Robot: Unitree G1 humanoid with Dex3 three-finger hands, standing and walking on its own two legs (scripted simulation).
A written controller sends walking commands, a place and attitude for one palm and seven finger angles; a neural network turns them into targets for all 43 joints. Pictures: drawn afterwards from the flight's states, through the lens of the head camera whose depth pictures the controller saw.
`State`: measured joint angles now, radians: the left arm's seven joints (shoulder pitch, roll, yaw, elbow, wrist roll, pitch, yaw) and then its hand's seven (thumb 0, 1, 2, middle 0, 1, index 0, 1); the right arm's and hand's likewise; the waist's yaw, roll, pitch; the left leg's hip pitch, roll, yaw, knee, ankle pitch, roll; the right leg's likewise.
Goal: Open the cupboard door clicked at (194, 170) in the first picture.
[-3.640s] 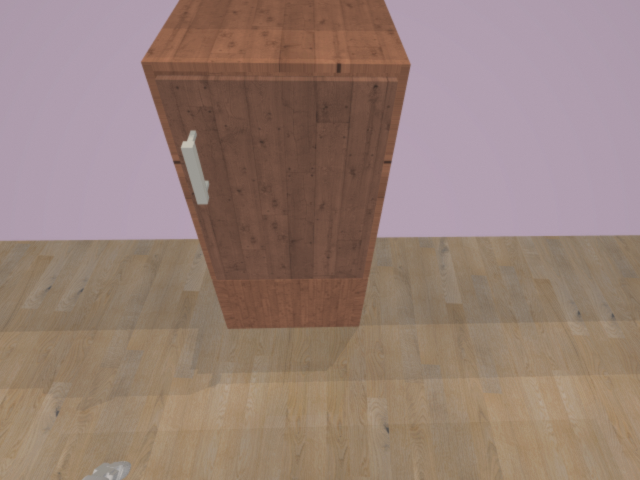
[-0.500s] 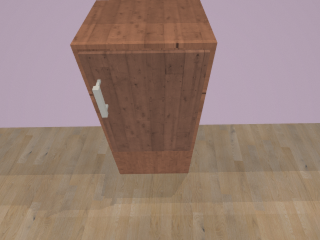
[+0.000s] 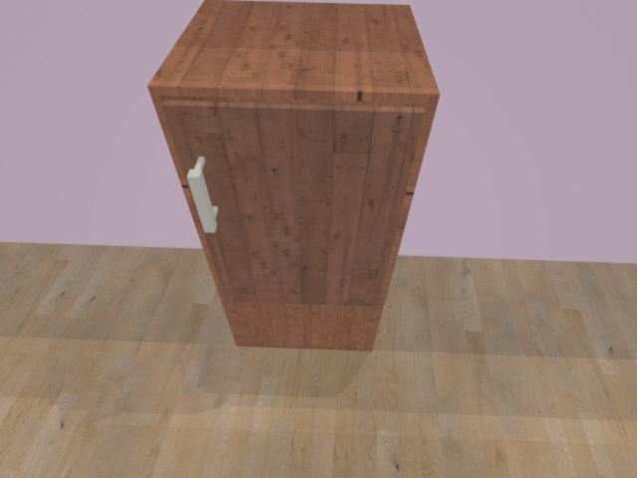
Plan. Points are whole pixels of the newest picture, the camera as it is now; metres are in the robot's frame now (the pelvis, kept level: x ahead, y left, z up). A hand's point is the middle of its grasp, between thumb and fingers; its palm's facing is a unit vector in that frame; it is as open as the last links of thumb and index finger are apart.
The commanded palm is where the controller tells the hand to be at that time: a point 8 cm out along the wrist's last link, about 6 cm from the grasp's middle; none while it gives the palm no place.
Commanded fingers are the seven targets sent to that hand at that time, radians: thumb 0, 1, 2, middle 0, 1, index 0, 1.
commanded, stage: look again from close up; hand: left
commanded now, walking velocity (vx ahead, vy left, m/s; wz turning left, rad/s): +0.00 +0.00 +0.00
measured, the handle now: (205, 195) +0.59 +0.25 -0.02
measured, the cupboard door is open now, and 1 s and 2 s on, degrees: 0 0 0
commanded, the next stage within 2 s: shuffle to correct the standing spot in 0.50 s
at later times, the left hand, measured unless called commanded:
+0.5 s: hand out of the picture +0.02 +0.28 -0.18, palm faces +0.00 -0.97 -0.24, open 7.4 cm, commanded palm none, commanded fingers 0.00 0.90 0.90 -0.20 -0.30 -0.20 -0.30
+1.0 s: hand out of the picture -0.09 +0.22 -0.19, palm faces +0.06 -0.99 -0.14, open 7.4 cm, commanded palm none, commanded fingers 0.00 0.90 0.90 -0.20 -0.30 -0.20 -0.30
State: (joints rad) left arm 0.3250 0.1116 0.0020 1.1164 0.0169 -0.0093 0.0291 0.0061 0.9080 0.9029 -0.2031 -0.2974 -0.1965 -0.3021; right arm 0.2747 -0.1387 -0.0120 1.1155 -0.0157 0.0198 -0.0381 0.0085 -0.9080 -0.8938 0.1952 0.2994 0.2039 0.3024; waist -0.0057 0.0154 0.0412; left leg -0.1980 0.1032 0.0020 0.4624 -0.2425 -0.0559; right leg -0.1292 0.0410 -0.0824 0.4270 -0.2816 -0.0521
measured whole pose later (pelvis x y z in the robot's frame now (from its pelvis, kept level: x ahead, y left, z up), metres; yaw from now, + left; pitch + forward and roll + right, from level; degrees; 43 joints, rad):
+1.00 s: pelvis -0.01 +0.06 -0.01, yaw -1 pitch -2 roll -1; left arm 0.48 0.13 0.02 1.11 0.02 0.01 0.01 0.00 0.90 0.90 -0.20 -0.30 -0.20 -0.30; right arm 0.36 -0.17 -0.03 1.08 -0.02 0.01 -0.01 0.01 -0.90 -0.89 0.19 0.30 0.20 0.30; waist 0.00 -0.01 0.00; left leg -0.27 0.03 0.05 0.63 -0.33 0.03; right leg -0.21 -0.03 -0.02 0.58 -0.34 0.01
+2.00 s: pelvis +0.03 +0.02 +0.00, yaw -2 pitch -1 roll +0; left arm 0.33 0.13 0.02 1.03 0.02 0.01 0.03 0.00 0.90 0.90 -0.20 -0.30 -0.19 -0.30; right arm 0.21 -0.18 -0.04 1.03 -0.02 0.04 -0.01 -0.01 -0.93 -0.89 0.20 0.30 0.21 0.30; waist 0.00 0.03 0.01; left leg -0.33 0.04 0.07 0.59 -0.30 -0.01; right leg -0.14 0.00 -0.06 0.46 -0.30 -0.03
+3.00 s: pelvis +0.05 +0.04 -0.01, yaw -2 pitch +2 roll +1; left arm 0.46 0.19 0.05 0.45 -0.07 0.03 0.11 0.03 0.92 0.90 -0.21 -0.31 -0.20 -0.31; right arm 0.33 -0.17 0.01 0.96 0.03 -0.17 -0.06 0.02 -0.92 -0.89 0.20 0.30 0.21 0.30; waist 0.01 -0.03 0.01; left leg -0.24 0.00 0.08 0.51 -0.30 0.01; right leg -0.22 -0.05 -0.04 0.58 -0.37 -0.01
